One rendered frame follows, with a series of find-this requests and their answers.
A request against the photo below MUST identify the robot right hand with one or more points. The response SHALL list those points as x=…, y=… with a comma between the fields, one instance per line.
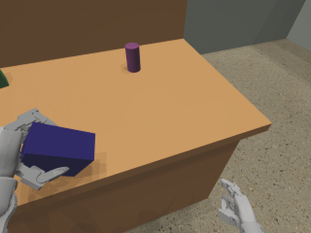
x=240, y=209

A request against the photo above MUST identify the left robot forearm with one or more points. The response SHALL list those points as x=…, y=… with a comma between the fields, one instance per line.
x=8, y=201

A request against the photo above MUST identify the robot left hand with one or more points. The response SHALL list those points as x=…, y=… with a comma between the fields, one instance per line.
x=12, y=136

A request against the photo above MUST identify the right robot forearm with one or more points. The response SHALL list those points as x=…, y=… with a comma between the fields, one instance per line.
x=251, y=227

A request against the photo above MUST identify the table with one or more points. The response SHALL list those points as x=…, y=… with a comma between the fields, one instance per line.
x=163, y=135

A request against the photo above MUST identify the sponge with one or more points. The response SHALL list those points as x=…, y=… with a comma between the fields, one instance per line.
x=49, y=147

